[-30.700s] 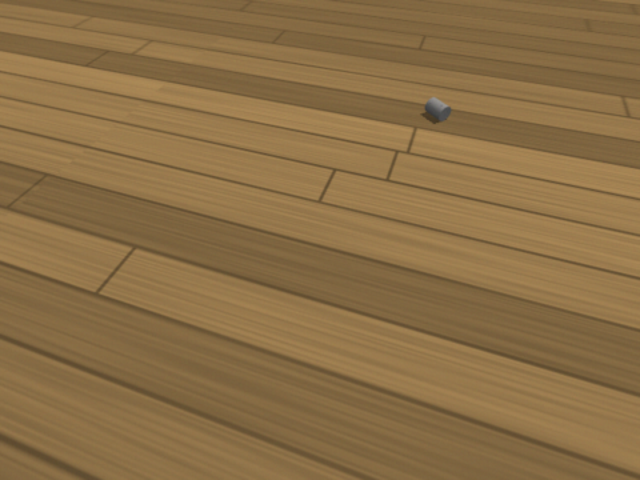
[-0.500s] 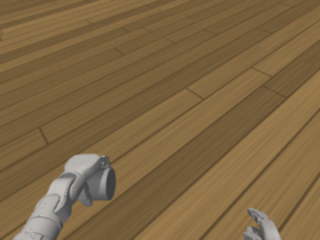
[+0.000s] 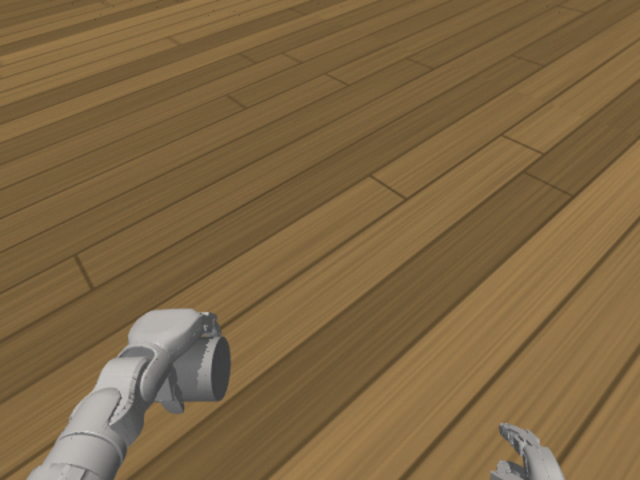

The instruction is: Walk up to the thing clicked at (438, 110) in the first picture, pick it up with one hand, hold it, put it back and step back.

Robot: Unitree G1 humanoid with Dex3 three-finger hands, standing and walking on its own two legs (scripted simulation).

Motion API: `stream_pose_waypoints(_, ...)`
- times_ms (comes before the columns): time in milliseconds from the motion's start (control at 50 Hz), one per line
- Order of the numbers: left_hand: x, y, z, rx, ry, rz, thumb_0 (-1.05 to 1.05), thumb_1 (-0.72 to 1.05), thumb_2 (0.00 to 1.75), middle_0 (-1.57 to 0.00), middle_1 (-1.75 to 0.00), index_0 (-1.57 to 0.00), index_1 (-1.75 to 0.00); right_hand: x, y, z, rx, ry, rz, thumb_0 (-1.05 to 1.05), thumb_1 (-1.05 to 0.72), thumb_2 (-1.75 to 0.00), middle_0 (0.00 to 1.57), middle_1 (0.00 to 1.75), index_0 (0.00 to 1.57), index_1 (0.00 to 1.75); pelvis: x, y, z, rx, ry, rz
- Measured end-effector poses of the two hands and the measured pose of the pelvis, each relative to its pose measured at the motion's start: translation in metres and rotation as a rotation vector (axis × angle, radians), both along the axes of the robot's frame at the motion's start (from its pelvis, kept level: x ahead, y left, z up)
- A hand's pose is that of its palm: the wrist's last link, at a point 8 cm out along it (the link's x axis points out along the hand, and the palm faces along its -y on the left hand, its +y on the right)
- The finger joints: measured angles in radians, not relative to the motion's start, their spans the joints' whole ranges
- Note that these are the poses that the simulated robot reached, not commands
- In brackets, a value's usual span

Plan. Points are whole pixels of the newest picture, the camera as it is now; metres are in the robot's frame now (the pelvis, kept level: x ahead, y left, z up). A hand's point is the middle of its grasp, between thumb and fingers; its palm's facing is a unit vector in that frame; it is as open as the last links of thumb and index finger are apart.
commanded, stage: crouch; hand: left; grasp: from above
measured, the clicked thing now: (181, 368) +0.30 +0.22 -0.06
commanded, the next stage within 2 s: none
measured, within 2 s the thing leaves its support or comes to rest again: neither
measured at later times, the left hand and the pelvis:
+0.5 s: hand (199, 381) +0.32 +0.23 -0.16, palm faces -0.43 +0.06 -0.90, open 11.2 cm; pelvis -0.03 +0.00 -0.07, yaw +1 degrees
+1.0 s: hand (233, 399) +0.37 +0.24 -0.41, palm faces -0.46 +0.05 -0.89, open 11.2 cm; pelvis -0.07 +0.01 -0.27, yaw +0 degrees
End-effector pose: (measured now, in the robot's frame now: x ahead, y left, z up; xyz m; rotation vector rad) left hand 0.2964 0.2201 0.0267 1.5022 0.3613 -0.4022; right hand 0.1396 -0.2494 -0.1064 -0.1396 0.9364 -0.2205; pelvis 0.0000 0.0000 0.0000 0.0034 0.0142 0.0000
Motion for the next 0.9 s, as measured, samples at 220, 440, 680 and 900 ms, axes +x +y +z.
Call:
stream_pose_waypoints(220,-0.001,0.002,-0.018,0.003,-0.002,-0.004,-0.01,-0.11,0.43,-0.64,-0.50,-0.65,-0.49,-0.003,-0.002,-0.002,-0.009,0.023,0.005,0.01,-0.90,-0.90,0.20,0.30,0.21,0.30,-0.002,-0.001,-0.003,0.001,0.020,0.007)
stream_pose_waypoints(440,0.014,0.007,-0.099,0.063,-0.020,-0.039,-0.01,-0.12,0.45,-0.64,-0.53,-0.65,-0.52,-0.044,-0.019,-0.047,-0.071,0.147,0.018,0.01,-0.91,-0.90,0.20,0.30,0.21,0.30,-0.022,-0.002,-0.047,-0.014,0.202,0.026)
stream_pose_waypoints(680,0.055,0.010,-0.223,0.102,-0.063,-0.023,-0.01,-0.12,0.43,-0.64,-0.53,-0.65,-0.52,-0.142,-0.030,-0.154,-0.134,0.358,-0.067,0.01,-0.91,-0.90,0.20,0.30,0.21,0.30,-0.053,0.007,-0.154,-0.042,0.439,0.021)
stream_pose_waypoints(900,0.074,0.010,-0.330,0.084,-0.012,-0.017,0.00,-0.12,0.45,-0.64,-0.52,-0.65,-0.52,-0.188,-0.007,-0.242,-0.098,0.457,-0.080,0.01,-0.91,-0.90,0.20,0.30,0.21,0.30,-0.068,0.012,-0.237,-0.058,0.565,0.017)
